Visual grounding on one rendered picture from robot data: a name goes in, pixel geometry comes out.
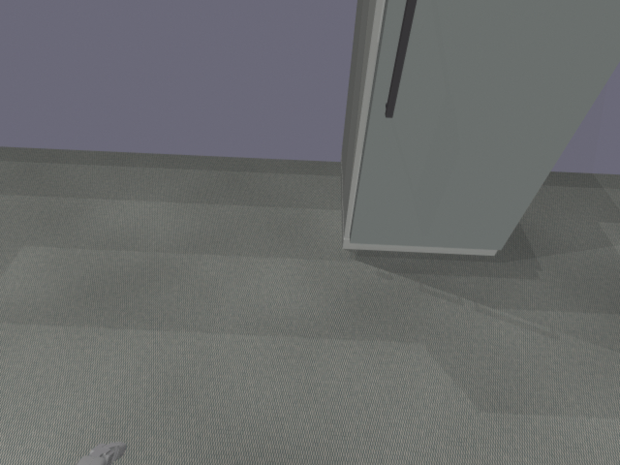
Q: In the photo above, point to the left robot hand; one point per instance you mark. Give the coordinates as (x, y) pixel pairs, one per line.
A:
(103, 454)

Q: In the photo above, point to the fridge door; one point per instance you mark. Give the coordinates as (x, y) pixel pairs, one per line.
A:
(490, 95)

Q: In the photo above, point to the handle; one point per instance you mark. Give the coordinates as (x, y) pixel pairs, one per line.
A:
(400, 56)

